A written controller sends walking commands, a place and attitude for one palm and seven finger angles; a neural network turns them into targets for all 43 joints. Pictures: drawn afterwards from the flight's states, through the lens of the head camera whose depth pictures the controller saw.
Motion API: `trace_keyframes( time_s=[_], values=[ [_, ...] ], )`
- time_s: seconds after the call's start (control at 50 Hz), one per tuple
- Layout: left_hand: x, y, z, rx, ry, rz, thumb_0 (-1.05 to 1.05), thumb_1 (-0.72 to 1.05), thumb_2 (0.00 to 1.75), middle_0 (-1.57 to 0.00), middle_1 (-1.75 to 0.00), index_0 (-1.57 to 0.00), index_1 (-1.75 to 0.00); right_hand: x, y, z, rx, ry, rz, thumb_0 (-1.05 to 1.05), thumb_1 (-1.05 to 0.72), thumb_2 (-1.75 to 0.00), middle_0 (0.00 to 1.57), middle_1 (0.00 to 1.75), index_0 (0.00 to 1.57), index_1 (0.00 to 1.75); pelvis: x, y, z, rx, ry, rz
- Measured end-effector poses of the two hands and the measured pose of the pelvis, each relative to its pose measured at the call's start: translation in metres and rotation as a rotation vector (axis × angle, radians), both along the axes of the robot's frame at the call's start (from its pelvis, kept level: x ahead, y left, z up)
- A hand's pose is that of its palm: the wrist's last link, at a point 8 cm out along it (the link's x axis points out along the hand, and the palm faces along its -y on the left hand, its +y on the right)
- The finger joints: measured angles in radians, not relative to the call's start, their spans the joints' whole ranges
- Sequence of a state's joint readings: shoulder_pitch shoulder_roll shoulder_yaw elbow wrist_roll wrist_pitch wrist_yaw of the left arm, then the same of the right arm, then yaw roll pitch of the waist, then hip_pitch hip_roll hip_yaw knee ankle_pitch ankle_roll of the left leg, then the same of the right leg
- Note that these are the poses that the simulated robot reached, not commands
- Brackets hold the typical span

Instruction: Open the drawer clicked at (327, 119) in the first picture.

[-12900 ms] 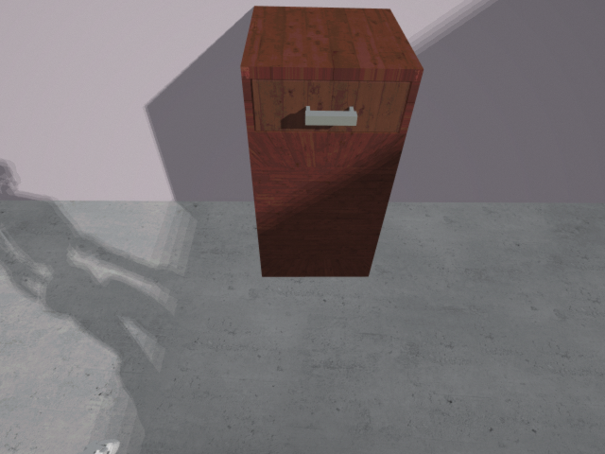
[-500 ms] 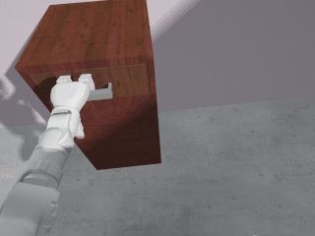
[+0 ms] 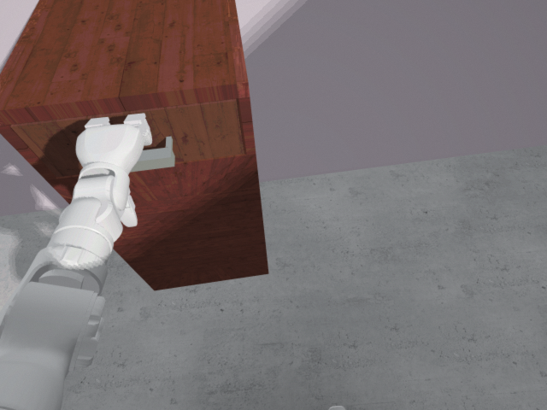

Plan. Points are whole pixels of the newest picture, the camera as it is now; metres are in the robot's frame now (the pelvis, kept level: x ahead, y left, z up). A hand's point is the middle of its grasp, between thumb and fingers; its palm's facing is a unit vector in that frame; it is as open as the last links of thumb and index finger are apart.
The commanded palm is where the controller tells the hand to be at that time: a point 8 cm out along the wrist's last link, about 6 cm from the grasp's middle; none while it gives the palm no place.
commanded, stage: move the hooked fingers above the handle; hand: left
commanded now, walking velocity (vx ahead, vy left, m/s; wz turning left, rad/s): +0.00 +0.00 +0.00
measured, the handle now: (138, 152) +0.56 +0.25 +0.01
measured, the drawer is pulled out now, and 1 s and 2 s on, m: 0.00 0.00 0.00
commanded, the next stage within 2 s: none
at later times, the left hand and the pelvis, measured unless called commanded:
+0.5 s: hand (137, 167) +0.48 +0.22 +0.05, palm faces -0.07 +0.00 -1.00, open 13.9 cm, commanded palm +0.47 +0.23 +0.11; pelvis -0.01 +0.01 -0.01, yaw +0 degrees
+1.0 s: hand (151, 153) +0.50 +0.20 +0.06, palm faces +0.03 -0.05 -1.00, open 13.8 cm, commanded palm +0.48 +0.23 +0.11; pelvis +0.00 +0.01 -0.01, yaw +0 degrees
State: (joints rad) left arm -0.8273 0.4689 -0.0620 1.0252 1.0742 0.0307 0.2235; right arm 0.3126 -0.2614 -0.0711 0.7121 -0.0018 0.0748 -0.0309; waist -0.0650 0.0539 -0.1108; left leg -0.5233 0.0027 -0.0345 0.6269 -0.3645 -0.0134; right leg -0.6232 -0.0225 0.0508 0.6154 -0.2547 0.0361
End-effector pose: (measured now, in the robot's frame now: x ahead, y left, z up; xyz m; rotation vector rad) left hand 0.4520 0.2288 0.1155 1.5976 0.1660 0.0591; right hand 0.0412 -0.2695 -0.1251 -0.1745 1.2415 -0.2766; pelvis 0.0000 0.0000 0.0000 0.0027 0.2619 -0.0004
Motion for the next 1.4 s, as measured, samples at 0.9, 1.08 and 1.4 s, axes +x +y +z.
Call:
trace_keyframes(
  time_s=[0.9,1.08,1.4],
  values=[
    [0.019,-0.012,-0.013,-0.038,0.059,-0.108,0.00,-0.49,0.30,-0.32,-1.20,-0.32,-1.20,-0.041,0.004,0.001,-0.034,0.093,-0.031,0.01,-0.91,-0.90,0.20,0.30,0.20,0.30,-0.006,0.006,-0.006,-0.010,0.047,0.003],
    [0.036,-0.009,0.007,-0.006,-0.161,-0.034,0.00,-0.49,0.30,-0.32,-1.20,-0.32,-1.20,-0.038,0.000,-0.007,-0.017,0.095,-0.021,0.00,-0.91,-0.90,0.20,0.30,0.20,0.30,-0.005,0.005,-0.012,-0.008,0.076,-0.008],
    [0.025,-0.033,-0.001,-0.093,-0.055,-0.232,0.00,-0.49,0.30,-0.32,-1.20,-0.32,-1.20,-0.024,-0.001,0.002,-0.063,0.074,-0.007,0.00,-0.91,-0.90,0.20,0.30,0.20,0.30,-0.001,0.005,-0.009,-0.014,0.051,0.013]
  ],
)
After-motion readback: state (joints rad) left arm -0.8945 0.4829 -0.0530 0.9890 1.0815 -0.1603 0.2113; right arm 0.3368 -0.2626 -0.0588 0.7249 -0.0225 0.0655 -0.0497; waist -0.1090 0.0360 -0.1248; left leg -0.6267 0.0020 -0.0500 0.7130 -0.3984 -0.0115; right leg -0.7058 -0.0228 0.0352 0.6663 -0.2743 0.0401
